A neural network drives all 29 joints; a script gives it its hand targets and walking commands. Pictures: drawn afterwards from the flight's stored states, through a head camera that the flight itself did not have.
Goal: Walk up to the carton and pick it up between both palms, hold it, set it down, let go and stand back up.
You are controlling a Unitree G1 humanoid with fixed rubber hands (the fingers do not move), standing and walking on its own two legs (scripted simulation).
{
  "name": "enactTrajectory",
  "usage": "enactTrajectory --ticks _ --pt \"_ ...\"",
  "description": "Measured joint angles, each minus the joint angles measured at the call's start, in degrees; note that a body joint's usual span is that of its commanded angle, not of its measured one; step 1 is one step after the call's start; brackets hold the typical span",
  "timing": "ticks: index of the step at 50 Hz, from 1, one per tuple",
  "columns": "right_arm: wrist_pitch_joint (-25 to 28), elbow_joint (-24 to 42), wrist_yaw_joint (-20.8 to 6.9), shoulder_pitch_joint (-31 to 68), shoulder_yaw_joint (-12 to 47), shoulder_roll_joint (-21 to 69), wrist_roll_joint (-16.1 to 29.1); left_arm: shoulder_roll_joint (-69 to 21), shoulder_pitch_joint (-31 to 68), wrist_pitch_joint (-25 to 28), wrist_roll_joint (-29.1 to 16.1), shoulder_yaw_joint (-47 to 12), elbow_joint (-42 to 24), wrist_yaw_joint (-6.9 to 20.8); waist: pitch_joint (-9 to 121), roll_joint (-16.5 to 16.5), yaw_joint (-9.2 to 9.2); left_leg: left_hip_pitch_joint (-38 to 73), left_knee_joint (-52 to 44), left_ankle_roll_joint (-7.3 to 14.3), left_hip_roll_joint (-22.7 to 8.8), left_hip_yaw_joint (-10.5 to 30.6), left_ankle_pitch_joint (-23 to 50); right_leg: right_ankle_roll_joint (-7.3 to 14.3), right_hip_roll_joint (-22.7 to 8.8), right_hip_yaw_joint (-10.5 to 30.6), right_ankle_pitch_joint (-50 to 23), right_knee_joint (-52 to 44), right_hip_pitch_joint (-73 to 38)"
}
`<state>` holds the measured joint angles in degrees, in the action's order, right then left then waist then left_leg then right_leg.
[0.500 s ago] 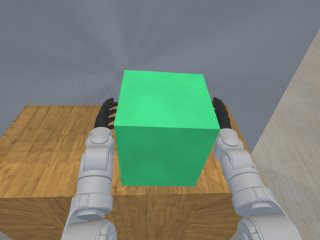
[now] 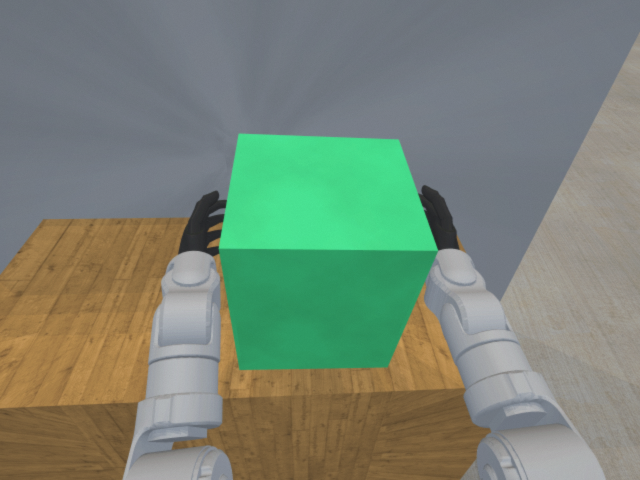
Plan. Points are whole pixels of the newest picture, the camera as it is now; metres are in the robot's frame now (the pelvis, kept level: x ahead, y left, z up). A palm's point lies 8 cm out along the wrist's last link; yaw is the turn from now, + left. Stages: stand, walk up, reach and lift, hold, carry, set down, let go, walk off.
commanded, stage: reach and lift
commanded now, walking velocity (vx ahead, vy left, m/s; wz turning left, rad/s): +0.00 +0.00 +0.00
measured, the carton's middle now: (317, 257) +0.39 +0.01 +0.11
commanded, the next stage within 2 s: hold in 0.36 s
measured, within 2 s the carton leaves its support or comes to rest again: neither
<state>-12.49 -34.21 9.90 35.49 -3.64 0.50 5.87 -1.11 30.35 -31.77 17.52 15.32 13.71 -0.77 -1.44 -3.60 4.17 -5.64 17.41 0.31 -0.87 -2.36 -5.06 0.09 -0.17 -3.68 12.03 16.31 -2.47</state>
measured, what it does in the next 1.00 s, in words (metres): stands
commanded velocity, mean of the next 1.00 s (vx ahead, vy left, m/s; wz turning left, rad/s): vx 0.00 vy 0.00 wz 0.00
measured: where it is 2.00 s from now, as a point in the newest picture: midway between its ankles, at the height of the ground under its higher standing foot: outside the picture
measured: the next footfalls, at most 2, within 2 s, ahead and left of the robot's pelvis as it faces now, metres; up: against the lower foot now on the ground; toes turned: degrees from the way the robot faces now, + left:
none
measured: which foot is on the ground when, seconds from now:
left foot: down 0.00-1.00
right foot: down 0.00-1.00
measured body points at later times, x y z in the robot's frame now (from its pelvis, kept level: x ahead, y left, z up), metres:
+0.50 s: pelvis +0.00 -0.01 +0.00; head -0.04 +0.02 +0.45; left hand +0.37 +0.15 +0.16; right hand +0.37 -0.15 +0.17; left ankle +0.06 +0.11 -0.75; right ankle -0.03 -0.11 -0.75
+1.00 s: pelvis -0.01 +0.00 +0.00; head -0.06 +0.03 +0.45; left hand +0.36 +0.16 +0.17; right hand +0.36 -0.14 +0.18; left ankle +0.06 +0.11 -0.75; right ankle -0.03 -0.11 -0.75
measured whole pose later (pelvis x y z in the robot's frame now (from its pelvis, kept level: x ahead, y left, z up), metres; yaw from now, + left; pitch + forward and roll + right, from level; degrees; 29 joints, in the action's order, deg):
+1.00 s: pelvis -0.01 +0.00 +0.00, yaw +0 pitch -8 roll +0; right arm -18.1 -28.8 11.2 37.0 -2.0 -0.3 8.9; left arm -1.1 30.5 -38.9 17.9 15.6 6.6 0.4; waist -1.3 -3.4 4.5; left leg -4.9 17.0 0.2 -1.2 -2.3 -4.1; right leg 0.3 0.1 -3.7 11.5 16.8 -2.8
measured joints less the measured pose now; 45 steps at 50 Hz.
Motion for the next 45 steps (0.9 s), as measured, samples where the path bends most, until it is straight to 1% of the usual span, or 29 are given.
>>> enactTrajectory --ticks 13,17,24,36,45 --pt "-0.58 1.99 0.15 -0.44 1.45 -1.23 1.47 -0.74 -0.34 -1.51 0.3 -0.32 -2.67 -0.25 -0.88 0.14 0.3 0.33 0.3 -0.1 -0.39 -0.26 -0.14 0.15 0.35 0.32 -0.2 -0.1 -0.37" --pt "-1.07 1.79 0.21 0.13 1.46 -1.33 1.46 -0.76 -0.04 -1.63 0.28 -0.02 -2.33 -0.24 -0.41 -0.03 0.13 0.27 0.16 -0.2 -0.56 -0.27 -0.01 0.33 0.52 0.35 -0.16 0.11 -0.12" --pt "-1.98 1.02 0.32 1.72 0.77 -0.8 1.24 -0.26 1.0 -2.47 0.19 0.77 -1.9 0.23 -0.26 -0.28 0.2 0.36 -0.25 -0.35 -0.58 0.16 0.43 0.53 0.61 -0.06 -0.08 0.31 -0.08" --pt "-4.14 4.12 1.64 0.74 2.46 -0.88 2.95 0.0 -0.5 -4.8 0.23 0.55 -5.19 1.25 -0.43 0.19 0.96 1.45 0.02 -0.28 -0.27 0.7 0.22 0.32 0.39 -0.62 -0.01 -0.04 -1.68" --pt "-5.26 5.52 1.74 0.67 2.6 -1.08 3.67 0.05 -0.46 -6.8 0.35 0.12 -7.16 1.3 -0.29 0.36 0.51 1.07 -0.1 -0.12 -0.26 0.25 0.6 0.2 0.29 -0.17 -0.34 0.28 -0.92"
